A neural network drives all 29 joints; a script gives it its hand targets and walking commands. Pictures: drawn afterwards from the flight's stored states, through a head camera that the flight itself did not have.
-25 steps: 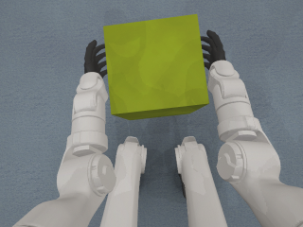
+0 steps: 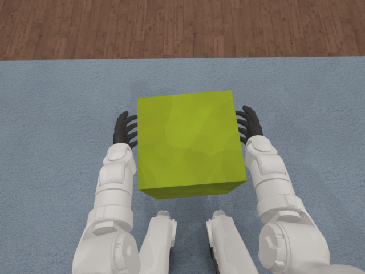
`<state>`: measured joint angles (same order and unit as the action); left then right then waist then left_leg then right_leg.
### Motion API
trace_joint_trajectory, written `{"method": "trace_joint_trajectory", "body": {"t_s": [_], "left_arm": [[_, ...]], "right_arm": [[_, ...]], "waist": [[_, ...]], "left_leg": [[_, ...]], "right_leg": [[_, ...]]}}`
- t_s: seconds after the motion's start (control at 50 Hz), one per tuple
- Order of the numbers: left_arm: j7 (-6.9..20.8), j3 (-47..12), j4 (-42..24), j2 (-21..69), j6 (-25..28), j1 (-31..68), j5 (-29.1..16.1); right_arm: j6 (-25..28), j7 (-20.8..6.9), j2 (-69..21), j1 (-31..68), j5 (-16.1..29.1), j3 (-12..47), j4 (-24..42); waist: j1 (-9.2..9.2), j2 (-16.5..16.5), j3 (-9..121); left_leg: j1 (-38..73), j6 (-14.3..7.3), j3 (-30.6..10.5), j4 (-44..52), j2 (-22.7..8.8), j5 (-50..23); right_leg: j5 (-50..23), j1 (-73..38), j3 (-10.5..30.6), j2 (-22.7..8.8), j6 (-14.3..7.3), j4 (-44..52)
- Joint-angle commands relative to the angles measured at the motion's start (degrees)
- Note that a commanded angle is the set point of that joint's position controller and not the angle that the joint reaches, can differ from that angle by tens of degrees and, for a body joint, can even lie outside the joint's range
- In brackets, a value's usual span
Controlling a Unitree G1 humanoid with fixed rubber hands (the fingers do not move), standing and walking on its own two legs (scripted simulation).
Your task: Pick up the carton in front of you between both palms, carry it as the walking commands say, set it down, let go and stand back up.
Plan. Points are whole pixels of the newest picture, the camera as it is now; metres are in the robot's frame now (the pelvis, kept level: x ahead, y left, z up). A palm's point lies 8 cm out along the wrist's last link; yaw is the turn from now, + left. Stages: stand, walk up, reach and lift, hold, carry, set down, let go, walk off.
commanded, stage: reach and lift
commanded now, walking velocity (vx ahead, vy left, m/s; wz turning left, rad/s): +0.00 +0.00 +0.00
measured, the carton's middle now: (188, 152) +0.39 +0.01 -0.11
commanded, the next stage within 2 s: hold in 1.72 s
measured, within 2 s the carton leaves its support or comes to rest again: neither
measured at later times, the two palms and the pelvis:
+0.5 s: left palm (97, 129) +0.36 +0.16 +0.11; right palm (285, 126) +0.36 -0.14 +0.11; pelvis +0.05 +0.00 +0.13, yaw +0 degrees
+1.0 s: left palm (79, 123) +0.34 +0.16 +0.18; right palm (308, 121) +0.33 -0.15 +0.17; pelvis +0.04 +0.00 +0.15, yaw +0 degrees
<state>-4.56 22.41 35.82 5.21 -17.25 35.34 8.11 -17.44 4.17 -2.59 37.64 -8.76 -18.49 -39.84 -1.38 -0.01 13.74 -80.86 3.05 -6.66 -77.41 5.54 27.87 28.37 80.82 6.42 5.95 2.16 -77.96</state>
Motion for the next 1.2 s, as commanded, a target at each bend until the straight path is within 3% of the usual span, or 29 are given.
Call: {"method": "trace_joint_trajectory", "body": {"t_s": [0.0,0.28,0.5,0.62,0.8,0.94,1.18], "left_arm": [[14.5,-34.1,2.0,60.8,0.5,31.0,-6.5],[15.0,-37.3,-0.4,60.8,0.4,15.8,-4.9],[16.6,-42.0,-7.2,61.2,-7.0,6.8,-6.4],[17.4,-43.2,-12.6,60.6,-13.0,4.5,-7.1],[19.0,-35.8,-9.2,59.6,-16.6,9.3,-3.8],[19.5,-37.6,-10.9,61.5,-16.1,15.6,-4.9],[19.4,-37.5,-12.3,59.8,-17.3,12.4,-4.6]], "right_arm": [[1.9,-14.0,-62.8,30.7,7.1,30.7,1.5],[1.7,-14.3,-62.6,16.2,6.4,34.3,5.7],[-5.8,-16.1,-63.1,7.4,7.9,38.4,13.1],[-12.1,-16.8,-62.2,5.1,8.9,39.6,18.6],[-15.9,-18.4,-60.7,10.1,5.5,32.7,16.1],[-15.3,-19.0,-62.9,16.1,6.6,34.3,17.3],[-16.6,-18.6,-61.7,12.9,6.4,34.3,18.8]], "waist": [[-0.03,-0.7,37.9],[0.39,-0.6,26.5],[0.92,0.1,15.4],[1.14,0.1,7.3],[1.16,0.3,-3.9],[1.17,0.1,1.9],[1.19,0.0,2.2]], "left_leg": [[27.3,-1.5,6.1,13.0,3.7,-13.7],[48.3,-2.1,2.6,30.6,1.8,-23.0],[66.1,-1.9,1.3,44.8,0.4,-31.1],[72.1,-1.9,1.5,51.6,-0.1,-30.3],[71.2,-2.5,2.5,55.0,-0.7,-16.0],[73.3,-2.5,2.9,54.1,-0.6,-16.8],[75.8,-2.2,3.1,55.6,-0.3,-21.8]], "right_leg": [[-14.0,-28.2,-5.2,3.4,-0.9,13.9],[-23.1,-48.6,-2.0,1.5,-1.3,31.5],[-30.9,-64.8,-1.1,-0.1,-1.3,45.6],[-30.4,-71.8,-1.4,-0.4,-1.1,52.3],[-15.6,-70.2,-2.5,-1.0,-2.0,55.8],[-16.5,-72.0,-2.9,-0.9,-1.9,54.9],[-21.9,-74.8,-2.7,-0.7,-1.4,56.5]]}}
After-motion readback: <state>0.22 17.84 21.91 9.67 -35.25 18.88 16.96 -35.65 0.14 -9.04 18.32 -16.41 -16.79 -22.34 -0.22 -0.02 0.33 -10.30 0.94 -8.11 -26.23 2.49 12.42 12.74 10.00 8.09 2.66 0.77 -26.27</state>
